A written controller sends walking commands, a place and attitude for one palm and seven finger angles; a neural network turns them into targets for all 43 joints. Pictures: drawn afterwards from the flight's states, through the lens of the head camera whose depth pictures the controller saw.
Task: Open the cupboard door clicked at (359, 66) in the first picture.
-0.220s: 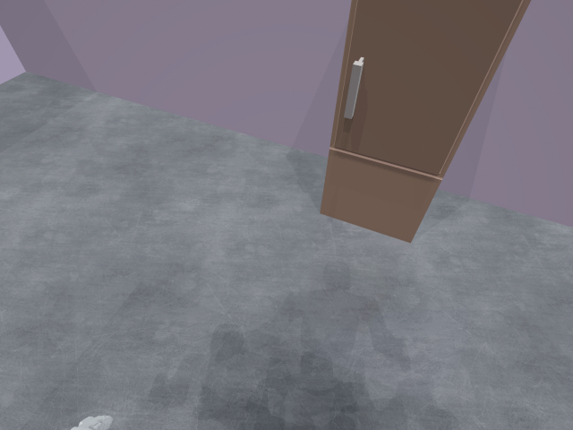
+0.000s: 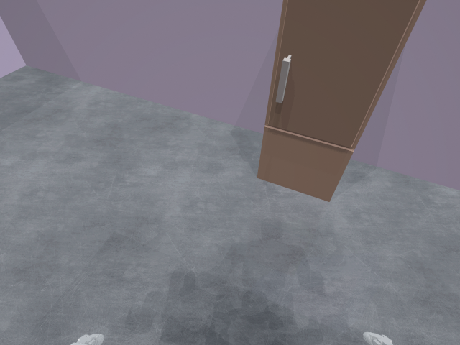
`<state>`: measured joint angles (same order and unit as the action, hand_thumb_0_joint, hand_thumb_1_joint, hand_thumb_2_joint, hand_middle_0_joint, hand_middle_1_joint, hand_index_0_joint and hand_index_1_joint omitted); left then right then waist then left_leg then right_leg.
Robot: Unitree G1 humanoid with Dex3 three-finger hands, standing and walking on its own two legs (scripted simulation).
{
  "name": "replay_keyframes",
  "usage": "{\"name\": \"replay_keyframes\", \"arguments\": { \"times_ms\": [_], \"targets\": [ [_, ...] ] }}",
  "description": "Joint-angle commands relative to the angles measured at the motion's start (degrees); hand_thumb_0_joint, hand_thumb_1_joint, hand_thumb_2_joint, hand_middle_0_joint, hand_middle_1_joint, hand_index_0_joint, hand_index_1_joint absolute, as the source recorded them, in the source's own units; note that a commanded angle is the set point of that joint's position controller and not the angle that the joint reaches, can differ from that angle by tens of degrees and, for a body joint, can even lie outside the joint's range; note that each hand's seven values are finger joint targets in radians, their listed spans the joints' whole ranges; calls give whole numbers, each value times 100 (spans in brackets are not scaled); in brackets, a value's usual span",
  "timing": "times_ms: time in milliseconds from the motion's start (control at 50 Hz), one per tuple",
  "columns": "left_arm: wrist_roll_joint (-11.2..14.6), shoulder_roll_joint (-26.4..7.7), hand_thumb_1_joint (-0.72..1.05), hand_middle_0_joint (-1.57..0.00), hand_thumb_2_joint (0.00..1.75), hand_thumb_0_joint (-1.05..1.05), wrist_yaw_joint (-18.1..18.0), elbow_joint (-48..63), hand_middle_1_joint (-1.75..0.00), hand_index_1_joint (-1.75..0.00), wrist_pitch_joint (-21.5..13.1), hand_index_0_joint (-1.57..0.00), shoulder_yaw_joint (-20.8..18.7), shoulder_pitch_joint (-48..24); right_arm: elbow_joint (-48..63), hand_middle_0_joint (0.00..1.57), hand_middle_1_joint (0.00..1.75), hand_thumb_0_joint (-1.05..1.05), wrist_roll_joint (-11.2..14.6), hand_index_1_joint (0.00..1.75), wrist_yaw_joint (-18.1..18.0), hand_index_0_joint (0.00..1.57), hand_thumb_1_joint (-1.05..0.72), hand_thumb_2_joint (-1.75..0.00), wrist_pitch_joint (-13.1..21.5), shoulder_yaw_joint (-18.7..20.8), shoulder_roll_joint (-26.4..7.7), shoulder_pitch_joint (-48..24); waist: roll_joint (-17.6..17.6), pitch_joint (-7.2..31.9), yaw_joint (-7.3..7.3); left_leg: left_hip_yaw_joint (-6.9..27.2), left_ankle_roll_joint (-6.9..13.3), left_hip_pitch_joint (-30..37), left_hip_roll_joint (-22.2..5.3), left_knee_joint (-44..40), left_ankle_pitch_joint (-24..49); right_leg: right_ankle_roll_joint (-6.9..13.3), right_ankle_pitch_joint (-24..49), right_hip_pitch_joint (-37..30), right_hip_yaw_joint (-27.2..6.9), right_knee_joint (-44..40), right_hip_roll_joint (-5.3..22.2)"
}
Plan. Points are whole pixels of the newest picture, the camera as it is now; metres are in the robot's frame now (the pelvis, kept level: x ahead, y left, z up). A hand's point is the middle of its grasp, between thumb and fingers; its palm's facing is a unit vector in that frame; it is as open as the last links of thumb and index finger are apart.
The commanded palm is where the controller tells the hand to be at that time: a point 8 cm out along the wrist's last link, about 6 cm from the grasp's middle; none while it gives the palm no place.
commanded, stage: stand and wait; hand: left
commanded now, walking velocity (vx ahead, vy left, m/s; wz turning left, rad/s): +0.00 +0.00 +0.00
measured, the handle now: (284, 79) +1.10 -0.15 -0.09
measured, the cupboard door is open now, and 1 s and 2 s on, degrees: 0 0 0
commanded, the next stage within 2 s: look at it before walking up in 0.62 s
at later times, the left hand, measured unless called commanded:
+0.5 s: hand out of the picture +0.05 +0.24 -0.15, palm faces -0.03 -0.94 -0.34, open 7.4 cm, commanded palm none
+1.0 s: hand out of the picture +0.06 +0.23 -0.15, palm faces -0.04 -0.94 -0.33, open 7.4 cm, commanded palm none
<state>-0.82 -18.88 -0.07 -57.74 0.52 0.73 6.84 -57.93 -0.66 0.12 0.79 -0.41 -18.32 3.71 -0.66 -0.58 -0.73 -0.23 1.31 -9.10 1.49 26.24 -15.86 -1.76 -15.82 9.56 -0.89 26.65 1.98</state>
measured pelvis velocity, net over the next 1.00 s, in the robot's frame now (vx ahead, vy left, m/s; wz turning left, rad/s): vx -0.02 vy -0.02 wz -0.01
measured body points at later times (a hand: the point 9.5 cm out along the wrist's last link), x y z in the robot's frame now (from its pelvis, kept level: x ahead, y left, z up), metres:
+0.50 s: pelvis -0.02 -0.01 +0.00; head -0.01 -0.01 +0.45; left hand +0.05 +0.28 -0.13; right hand +0.05 -0.31 -0.13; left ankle -0.02 +0.11 -0.74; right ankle -0.02 -0.14 -0.74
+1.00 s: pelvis -0.02 -0.02 +0.01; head -0.01 -0.02 +0.46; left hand +0.07 +0.27 -0.13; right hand +0.06 -0.31 -0.13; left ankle -0.02 +0.11 -0.74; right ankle -0.02 -0.14 -0.74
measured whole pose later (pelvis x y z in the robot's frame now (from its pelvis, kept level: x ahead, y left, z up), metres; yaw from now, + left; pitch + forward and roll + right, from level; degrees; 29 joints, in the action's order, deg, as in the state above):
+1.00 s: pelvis -0.02 -0.02 +0.01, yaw -1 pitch -1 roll +0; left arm -0.9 -19.2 0.1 -61.7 -0.1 0.4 7.4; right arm -63.8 -0.3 0.2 0.8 -0.3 -19.2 6.1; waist -0.3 -1.6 -0.2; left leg -0.3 -0.3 -8.1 -0.2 21.5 -11.9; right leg -0.3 -11.9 9.1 -1.0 22.5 0.3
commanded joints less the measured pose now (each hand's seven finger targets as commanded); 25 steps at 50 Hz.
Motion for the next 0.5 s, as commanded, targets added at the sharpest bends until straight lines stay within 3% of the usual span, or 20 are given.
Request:
{"name": "replay_keyframes", "arguments": {
  "times_ms": [0,140,480],
  "targets": [
    [7,-1203,90,-20,90,0,-87,352,-30,-30,-164,-20,-295,-211,318,20,30,0,-16,30,-94,20,-90,-90,123,318,-1253,-240,126,352,75,516,124,140,-733,-481,1617,330,1421,-104,-342,-316,447],
    [18,-1207,90,-20,90,0,-84,235,-30,-30,-187,-20,-295,-152,176,20,30,0,-1,30,-98,20,-90,-90,127,304,-1239,-214,90,434,69,516,105,236,-754,-514,1617,344,1546,-201,-403,-421,478],
    [22,-1253,90,-20,90,0,-61,-31,-30,-30,-203,-20,-270,-131,-177,20,30,0,19,30,-66,20,-90,-90,101,255,-1279,-22,-18,177,70,584,55,46,-766,-780,791,364,719,-51,-592,-780,482]
  ]
}}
